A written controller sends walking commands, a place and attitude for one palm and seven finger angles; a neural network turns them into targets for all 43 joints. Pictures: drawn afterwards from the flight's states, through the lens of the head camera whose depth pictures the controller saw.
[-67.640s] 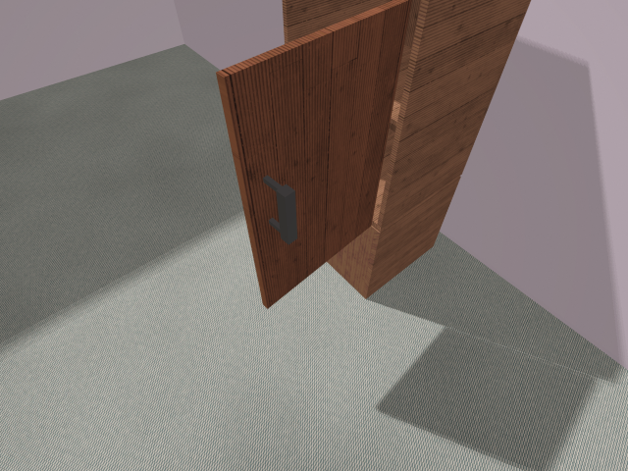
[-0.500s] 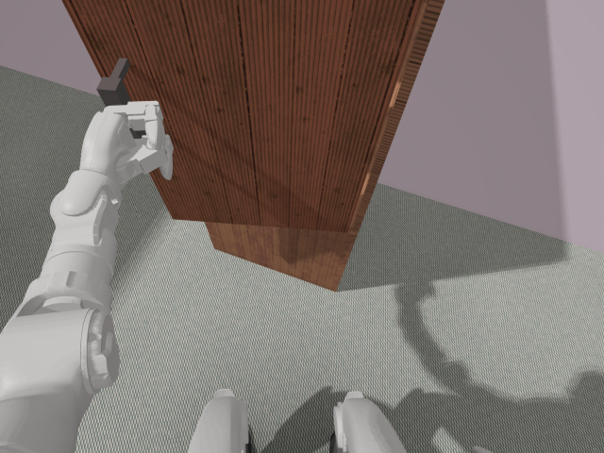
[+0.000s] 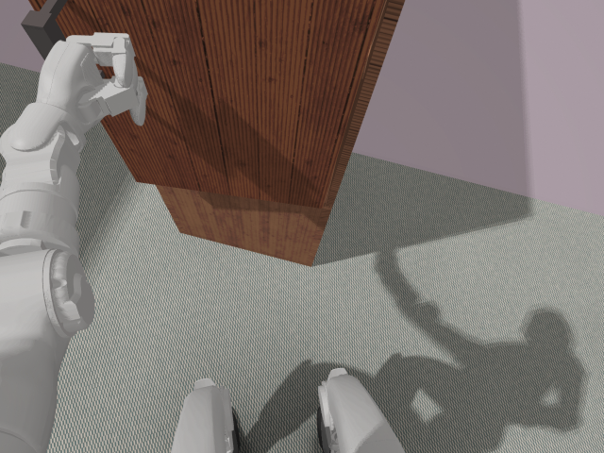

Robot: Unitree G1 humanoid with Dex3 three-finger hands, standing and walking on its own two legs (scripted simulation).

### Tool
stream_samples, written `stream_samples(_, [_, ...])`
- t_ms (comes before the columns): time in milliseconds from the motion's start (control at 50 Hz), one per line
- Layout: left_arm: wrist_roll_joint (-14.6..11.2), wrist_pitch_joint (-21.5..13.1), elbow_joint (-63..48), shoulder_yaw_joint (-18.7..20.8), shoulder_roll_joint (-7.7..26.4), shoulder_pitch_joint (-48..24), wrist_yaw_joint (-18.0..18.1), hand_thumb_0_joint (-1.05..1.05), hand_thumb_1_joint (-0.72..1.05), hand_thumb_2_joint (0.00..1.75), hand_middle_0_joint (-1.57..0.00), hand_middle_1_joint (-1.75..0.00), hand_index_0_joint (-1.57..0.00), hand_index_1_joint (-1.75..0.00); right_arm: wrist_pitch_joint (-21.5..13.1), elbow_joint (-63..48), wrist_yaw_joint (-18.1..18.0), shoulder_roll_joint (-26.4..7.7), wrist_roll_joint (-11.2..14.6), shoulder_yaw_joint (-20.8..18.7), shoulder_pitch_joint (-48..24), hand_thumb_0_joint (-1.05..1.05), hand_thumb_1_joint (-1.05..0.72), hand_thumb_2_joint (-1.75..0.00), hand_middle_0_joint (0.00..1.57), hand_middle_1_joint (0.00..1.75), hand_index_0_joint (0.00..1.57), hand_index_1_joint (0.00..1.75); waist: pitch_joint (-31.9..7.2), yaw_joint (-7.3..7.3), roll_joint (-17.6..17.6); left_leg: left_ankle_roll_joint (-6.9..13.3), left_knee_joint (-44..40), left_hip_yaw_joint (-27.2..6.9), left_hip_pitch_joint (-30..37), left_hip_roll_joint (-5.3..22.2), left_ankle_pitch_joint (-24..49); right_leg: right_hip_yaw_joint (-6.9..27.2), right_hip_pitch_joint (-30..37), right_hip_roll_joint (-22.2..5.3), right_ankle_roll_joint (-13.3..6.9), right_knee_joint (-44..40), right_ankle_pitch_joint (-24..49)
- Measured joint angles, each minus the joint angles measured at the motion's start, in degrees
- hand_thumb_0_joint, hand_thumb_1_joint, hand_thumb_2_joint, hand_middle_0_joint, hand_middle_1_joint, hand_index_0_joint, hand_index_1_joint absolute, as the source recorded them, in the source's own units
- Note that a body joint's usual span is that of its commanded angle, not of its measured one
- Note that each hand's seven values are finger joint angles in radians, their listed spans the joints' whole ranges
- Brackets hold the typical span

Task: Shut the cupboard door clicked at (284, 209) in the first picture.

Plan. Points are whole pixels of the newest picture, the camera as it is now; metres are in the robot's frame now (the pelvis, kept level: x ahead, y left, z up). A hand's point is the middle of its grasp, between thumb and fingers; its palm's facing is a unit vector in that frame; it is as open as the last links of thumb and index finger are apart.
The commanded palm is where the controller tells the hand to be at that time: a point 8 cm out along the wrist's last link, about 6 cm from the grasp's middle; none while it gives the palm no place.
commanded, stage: push the door shut along its arc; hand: left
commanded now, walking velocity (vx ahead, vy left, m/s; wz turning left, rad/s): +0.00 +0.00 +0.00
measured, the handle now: (72, 55) +0.60 +0.22 +0.10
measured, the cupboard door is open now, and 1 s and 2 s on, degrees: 7 0 0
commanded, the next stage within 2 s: pull the fist back off the door in 0.70 s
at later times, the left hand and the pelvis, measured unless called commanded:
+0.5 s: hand (156, 64) +0.57 +0.12 +0.11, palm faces -0.37 -0.93 -0.03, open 3.1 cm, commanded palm +0.59 +0.14 +0.11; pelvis +0.00 +0.00 -0.01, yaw +0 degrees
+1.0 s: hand (170, 50) +0.60 +0.10 +0.11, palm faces +0.03 -1.00 +0.07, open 3.0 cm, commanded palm +0.58 +0.11 +0.11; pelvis -0.01 +0.00 -0.02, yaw +0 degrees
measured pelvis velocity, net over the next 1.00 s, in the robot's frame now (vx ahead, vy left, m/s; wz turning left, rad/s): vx -0.01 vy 0.00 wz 0.00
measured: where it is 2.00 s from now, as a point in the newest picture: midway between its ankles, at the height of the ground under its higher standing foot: outside the picture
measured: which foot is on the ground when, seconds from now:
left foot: down 0.00-1.00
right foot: down 0.00-1.00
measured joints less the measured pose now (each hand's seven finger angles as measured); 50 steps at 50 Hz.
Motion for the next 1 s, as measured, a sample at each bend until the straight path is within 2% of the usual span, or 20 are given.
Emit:
stream_samples(160, [1.21, 1.50, 1.30, -0.18, 0.44, -4.24, -0.05, 0.02, 0.90, 0.90, -1.30, -1.50, -1.29, -1.50, -0.37, 0.06, 0.04, 0.10, -0.55, 0.19, 0.12, 0.00, -0.90, -0.90, 0.21, 0.30, 0.20, 0.30, 0.12, -1.42, 0.05, 0.21, 0.51, -0.01, -1.37, 0.10, -0.27, 0.06, -1.20, 0.12, 0.22, 0.06, 0.01])
stream_samples(260, [2.54, 2.17, 3.36, 0.48, 2.08, -7.04, -0.15, 0.02, 0.90, 0.90, -1.30, -1.50, -1.29, -1.50, -0.50, -0.43, 0.02, 0.00, -0.81, 0.49, 0.18, 0.00, -0.90, -0.90, 0.21, 0.30, 0.20, 0.30, 0.28, -2.61, 0.19, 0.30, 1.26, -0.02, -2.64, 0.30, -0.59, 0.13, -2.42, 0.33, 0.31, 0.57, -0.11])
stream_samples(360, [3.55, 2.67, 2.95, -0.79, 3.15, -8.71, -0.38, 0.01, 0.88, 0.91, -1.30, -1.50, -1.29, -1.50, -0.70, -0.06, -0.02, 0.17, -1.25, 0.28, 0.64, 0.00, -0.90, -0.90, 0.21, 0.30, 0.20, 0.30, 0.46, -2.82, 0.39, 0.30, 2.07, -0.23, -4.13, 0.26, -0.78, 0.00, -3.78, 0.32, 0.31, 1.29, -0.34])
stream_samples(480, [3.36, 4.43, 3.79, -2.42, 3.52, -11.69, -1.22, 0.01, 0.91, 0.93, -1.30, -1.50, -1.29, -1.50, -1.11, 1.09, -0.20, 0.41, -1.55, 0.47, 0.79, 0.00, -0.90, -0.90, 0.21, 0.30, 0.20, 0.30, 0.82, -2.87, 0.37, 0.30, 2.59, -0.68, -5.30, 0.09, -0.76, -0.39, -4.70, 0.23, 0.25, 1.74, -0.44])
stream_samples(680, [4.37, 6.28, 5.61, -5.28, 4.13, -17.34, -0.76, 0.04, 0.96, 0.96, -1.30, -1.50, -1.29, -1.50, -2.96, 2.24, -0.65, 0.59, -2.30, 0.65, 0.30, 0.00, -0.90, -0.90, 0.21, 0.30, 0.20, 0.30, 0.87, -4.23, 0.25, 0.14, 4.01, -1.62, -7.98, 0.00, -0.77, -1.16, -6.91, 0.29, 0.03, 2.87, -0.58])
stream_samples(820, [5.33, 7.00, 7.53, -5.41, 4.96, -20.13, -1.60, 0.03, 0.94, 0.99, -1.30, -1.50, -1.29, -1.50, -3.55, 2.60, -0.81, 0.58, -2.54, 1.16, 0.18, 0.00, -0.90, -0.90, 0.21, 0.30, 0.20, 0.30, 0.72, -4.95, 0.38, 0.16, 5.44, -2.02, -9.77, 0.07, -1.00, -1.40, -8.54, 0.43, 0.02, 4.17, -0.82])
stream_samples(840, [5.48, 7.44, 7.28, -4.27, 4.42, -20.05, -0.45, 0.04, 0.92, 0.99, -1.30, -1.50, -1.29, -1.50, -3.57, 2.22, -0.74, 0.62, -2.77, 1.03, 0.59, 0.00, -0.90, -0.90, 0.21, 0.30, 0.20, 0.30, 0.57, -4.68, 0.58, 0.14, 5.65, -2.15, -10.11, 0.12, -1.03, -1.50, -8.78, 0.50, 0.05, 4.26, -0.80])
stream_samples(860, [5.31, 7.69, 6.89, -2.95, 3.32, -19.69, 2.40, 0.04, 0.88, 0.98, -1.30, -1.50, -1.29, -1.50, -3.66, 1.75, -0.39, 0.67, -3.02, 0.88, 1.22, 0.00, -0.90, -0.90, 0.21, 0.30, 0.20, 0.30, 0.31, -4.25, 0.81, 0.11, 5.76, -2.27, -10.41, 0.14, -1.01, -1.59, -9.00, 0.54, 0.10, 4.26, -0.74])
stream_samples(940, [4.45, 8.02, 4.23, 0.93, -2.43, -17.24, 17.37, 0.03, 0.76, 0.93, -1.30, -1.50, -1.29, -1.50, -3.37, 0.84, 2.25, 1.57, -4.47, 0.59, 2.98, 0.00, -0.90, -0.90, 0.21, 0.30, 0.20, 0.30, -0.49, -2.99, 0.87, -0.02, 5.32, -2.28, -10.31, -0.13, -0.51, -1.62, -8.95, 0.29, 0.17, 4.08, -0.45])
stream_samples(1000, [6.68, 6.35, 1.62, 1.88, -6.54, -14.94, 28.96, 0.02, 0.75, 0.91, -1.30, -1.50, -1.29, -1.50, -3.04, 0.64, 4.34, 2.53, -5.98, 0.32, 3.66, 0.00, -0.90, -0.90, 0.21, 0.30, 0.20, 0.30, -1.14, -2.90, 0.98, -0.16, 4.63, -2.34, -9.98, -0.41, 0.03, -1.73, -8.65, 0.03, 0.09, 3.69, -0.18])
